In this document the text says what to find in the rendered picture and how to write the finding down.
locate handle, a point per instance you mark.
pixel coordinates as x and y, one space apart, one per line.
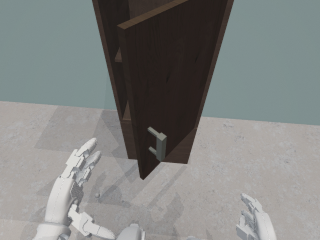
161 141

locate left robot forearm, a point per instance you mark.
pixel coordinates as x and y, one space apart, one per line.
52 231

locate left robot thigh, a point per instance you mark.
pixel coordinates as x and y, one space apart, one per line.
132 233

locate left robot hand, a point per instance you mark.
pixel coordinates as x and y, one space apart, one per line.
68 188

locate cupboard door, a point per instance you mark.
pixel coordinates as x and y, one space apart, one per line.
166 56

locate right robot hand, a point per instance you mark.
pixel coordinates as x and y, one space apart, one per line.
260 224

